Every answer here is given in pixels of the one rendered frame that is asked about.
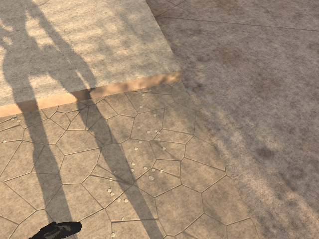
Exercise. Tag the robot left hand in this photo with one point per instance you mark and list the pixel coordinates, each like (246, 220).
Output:
(56, 230)

